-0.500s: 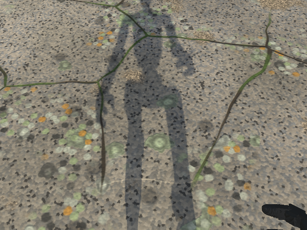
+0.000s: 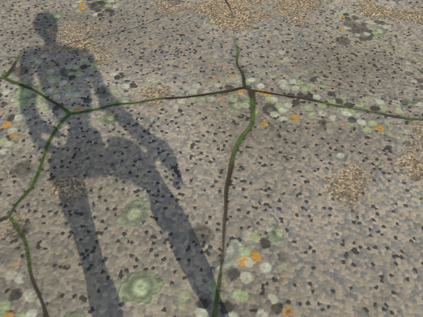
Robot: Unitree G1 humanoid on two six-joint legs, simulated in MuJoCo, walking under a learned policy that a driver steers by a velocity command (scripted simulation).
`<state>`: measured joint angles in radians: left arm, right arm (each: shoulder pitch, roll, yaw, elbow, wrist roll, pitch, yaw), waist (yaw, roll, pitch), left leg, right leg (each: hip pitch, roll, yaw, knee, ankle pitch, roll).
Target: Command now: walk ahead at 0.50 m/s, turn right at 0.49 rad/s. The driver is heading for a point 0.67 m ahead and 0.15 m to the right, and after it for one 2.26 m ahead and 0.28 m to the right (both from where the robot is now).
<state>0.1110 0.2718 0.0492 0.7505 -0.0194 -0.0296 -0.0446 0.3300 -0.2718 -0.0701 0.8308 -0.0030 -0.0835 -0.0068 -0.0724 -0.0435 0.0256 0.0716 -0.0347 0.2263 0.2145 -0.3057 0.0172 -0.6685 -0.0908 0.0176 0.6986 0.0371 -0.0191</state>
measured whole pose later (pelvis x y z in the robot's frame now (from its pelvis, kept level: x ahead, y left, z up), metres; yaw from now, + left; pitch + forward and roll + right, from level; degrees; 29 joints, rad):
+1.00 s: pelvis +0.51 -0.10 +0.00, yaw -22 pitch +1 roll +2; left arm 0.08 0.26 0.04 0.64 0.01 -0.03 0.01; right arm 0.29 -0.28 -0.05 0.86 0.02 -0.04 0.01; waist -0.08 -0.02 0.04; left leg -0.19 -0.04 -0.03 0.47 -0.30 0.01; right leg -0.39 -0.01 0.06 0.48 -0.09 0.00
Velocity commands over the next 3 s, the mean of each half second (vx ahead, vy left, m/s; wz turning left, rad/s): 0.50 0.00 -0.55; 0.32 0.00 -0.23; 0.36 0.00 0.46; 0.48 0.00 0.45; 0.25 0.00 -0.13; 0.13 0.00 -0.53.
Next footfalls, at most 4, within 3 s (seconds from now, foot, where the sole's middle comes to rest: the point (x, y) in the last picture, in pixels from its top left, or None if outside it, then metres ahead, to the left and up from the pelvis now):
0.12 right None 0.23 -0.12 -0.77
0.58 left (202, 294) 0.55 0.02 -0.77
0.98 right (286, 282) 0.57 -0.25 -0.77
1.42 left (204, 246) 0.72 0.00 -0.77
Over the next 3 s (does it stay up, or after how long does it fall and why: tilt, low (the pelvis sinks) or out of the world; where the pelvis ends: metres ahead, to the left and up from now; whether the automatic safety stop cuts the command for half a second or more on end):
stays up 1.18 -0.11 0.01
